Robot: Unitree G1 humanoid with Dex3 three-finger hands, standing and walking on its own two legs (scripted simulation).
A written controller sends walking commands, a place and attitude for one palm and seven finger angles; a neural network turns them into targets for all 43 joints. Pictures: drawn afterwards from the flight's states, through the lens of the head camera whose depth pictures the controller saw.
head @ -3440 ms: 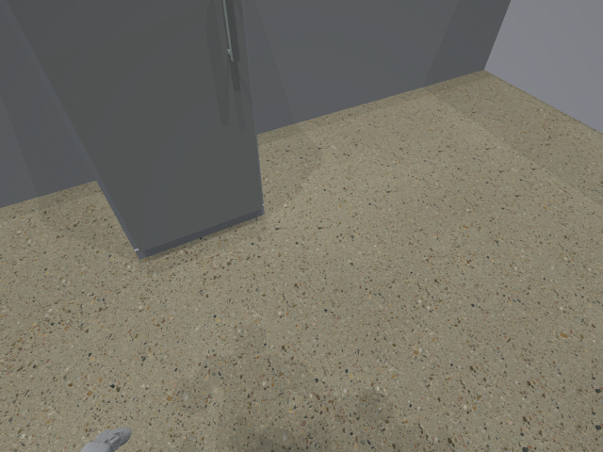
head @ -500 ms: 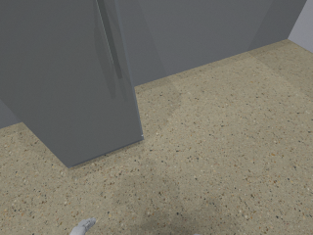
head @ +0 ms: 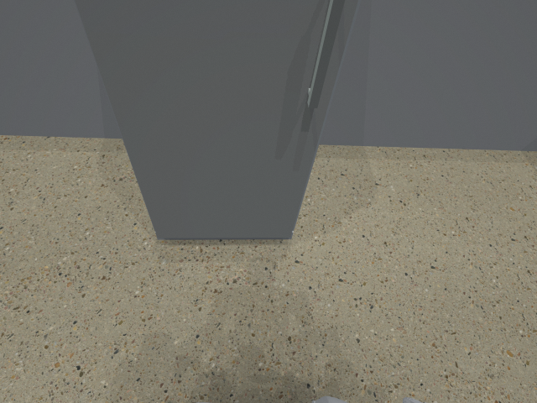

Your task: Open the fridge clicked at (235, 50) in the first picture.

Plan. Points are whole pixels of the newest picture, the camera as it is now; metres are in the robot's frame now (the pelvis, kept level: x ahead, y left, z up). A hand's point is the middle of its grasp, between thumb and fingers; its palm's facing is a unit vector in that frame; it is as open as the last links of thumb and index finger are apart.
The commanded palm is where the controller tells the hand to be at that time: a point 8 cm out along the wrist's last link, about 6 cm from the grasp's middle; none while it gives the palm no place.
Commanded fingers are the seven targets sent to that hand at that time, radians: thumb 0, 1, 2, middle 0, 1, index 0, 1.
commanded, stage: turn to face it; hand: right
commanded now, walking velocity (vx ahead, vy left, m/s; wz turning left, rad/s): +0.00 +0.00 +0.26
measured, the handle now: (325, 40) +0.75 -0.04 +0.16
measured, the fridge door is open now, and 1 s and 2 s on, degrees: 0 0 0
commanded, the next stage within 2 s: take the last steps up to it in 0.06 s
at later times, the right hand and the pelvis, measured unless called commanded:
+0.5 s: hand out of the picture +0.10 -0.21 -0.16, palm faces -0.08 +0.99 -0.14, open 7.4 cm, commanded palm none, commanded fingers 0.00 -0.90 -0.90 0.20 0.30 0.20 0.30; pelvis +0.05 -0.03 +0.02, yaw +7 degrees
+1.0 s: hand (331, 343) +0.25 -0.11 -0.15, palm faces -0.09 +0.97 -0.22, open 7.2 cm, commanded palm none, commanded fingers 0.00 -0.90 -0.90 0.20 0.30 0.20 0.30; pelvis +0.18 +0.06 +0.01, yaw +7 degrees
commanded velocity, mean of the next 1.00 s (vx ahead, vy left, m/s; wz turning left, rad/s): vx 0.22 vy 0.03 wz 0.08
